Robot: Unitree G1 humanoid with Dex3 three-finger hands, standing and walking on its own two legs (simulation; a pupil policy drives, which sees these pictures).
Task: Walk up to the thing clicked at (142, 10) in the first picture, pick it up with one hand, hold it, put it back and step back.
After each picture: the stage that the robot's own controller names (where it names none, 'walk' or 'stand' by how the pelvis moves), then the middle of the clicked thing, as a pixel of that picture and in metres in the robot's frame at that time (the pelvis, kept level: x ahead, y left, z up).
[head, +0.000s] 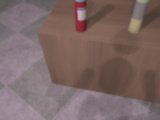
stand; (138, 13) +0.85 -0.31 -0.04
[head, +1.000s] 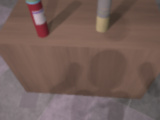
rise first; (103, 10) +0.78 -0.05 -0.01
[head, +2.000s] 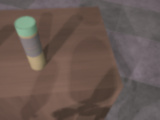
stand; (32, 46) +0.50 +0.23 -0.01
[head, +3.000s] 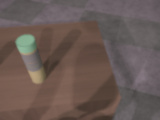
stand; (33, 61) +0.48 +0.24 -0.04
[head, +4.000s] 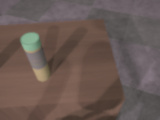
stand; (37, 59) +0.49 +0.23 -0.04
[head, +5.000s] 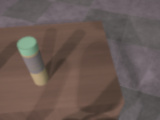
stand; (35, 63) +0.47 +0.23 -0.04
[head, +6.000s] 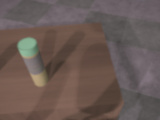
stand; (35, 64) +0.47 +0.24 -0.04
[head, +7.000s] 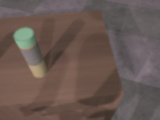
rise first; (33, 55) +0.48 +0.24 -0.03
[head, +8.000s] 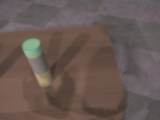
rise first; (39, 65) +0.47 +0.25 -0.03
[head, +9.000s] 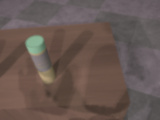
go down; (42, 62) +0.48 +0.24 -0.03
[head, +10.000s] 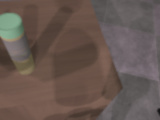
go down; (18, 48) +0.46 +0.22 +0.02
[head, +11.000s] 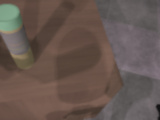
close in; (17, 42) +0.47 +0.22 +0.04
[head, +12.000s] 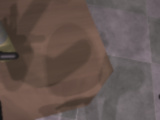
close; out of the picture +0.49 +0.24 +0.06
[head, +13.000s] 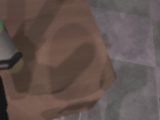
lift; (1, 45) +0.44 +0.23 +0.06
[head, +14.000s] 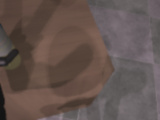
lift; out of the picture +0.45 +0.23 +0.07
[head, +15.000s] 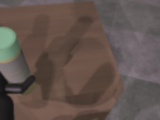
lift; (15, 68) +0.35 +0.21 +0.10
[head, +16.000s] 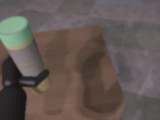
hold; (29, 61) +0.33 +0.17 +0.17
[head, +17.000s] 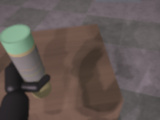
hold; (31, 67) +0.33 +0.17 +0.14
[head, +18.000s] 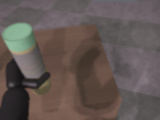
crouch; (32, 64) +0.34 +0.17 +0.14
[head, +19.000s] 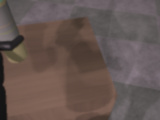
lower; (4, 28) +0.46 +0.23 +0.18
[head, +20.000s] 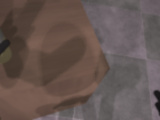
lower; out of the picture +0.49 +0.23 +0.07
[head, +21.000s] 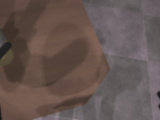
lower; out of the picture +0.48 +0.23 +0.07
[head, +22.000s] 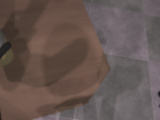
lower; out of the picture +0.47 +0.24 +0.07
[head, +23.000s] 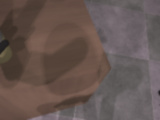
lower; out of the picture +0.48 +0.24 +0.07
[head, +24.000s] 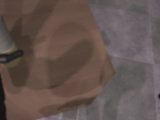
open; out of the picture +0.46 +0.23 +0.06
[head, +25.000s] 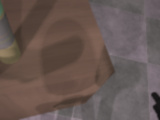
sink last; out of the picture +0.46 +0.22 +0.06
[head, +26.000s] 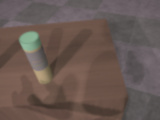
sink last; (38, 60) +0.47 +0.23 +0.02
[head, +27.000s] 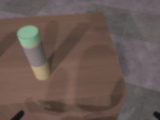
stand; (36, 56) +0.46 +0.22 +0.01
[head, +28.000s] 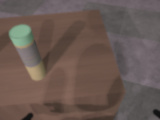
stand; (30, 56) +0.46 +0.23 +0.03
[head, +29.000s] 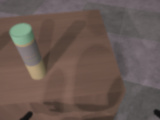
stand; (31, 55) +0.46 +0.23 +0.03
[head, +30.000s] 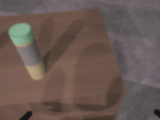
stand; (30, 55) +0.46 +0.23 +0.03
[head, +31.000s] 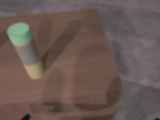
stand; (29, 54) +0.46 +0.23 +0.03
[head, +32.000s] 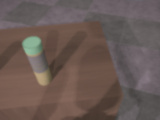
stand; (39, 63) +0.48 +0.22 -0.03
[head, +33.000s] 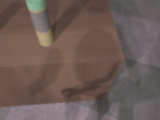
walk; (41, 22) +0.60 +0.19 -0.01
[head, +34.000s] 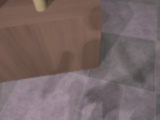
walk; out of the picture +0.91 +0.31 -0.01
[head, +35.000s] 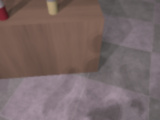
stand; out of the picture +1.07 +0.25 -0.03
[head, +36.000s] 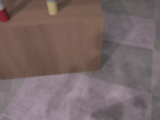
stand; out of the picture +1.07 +0.24 -0.04
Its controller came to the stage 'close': yes
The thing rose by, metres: 0.20
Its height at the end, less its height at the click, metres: +0.00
